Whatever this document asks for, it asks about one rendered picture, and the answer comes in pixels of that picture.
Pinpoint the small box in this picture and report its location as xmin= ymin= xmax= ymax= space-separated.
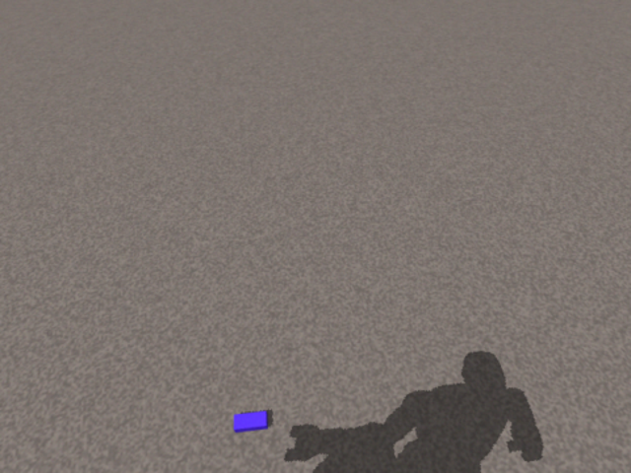
xmin=234 ymin=411 xmax=268 ymax=433

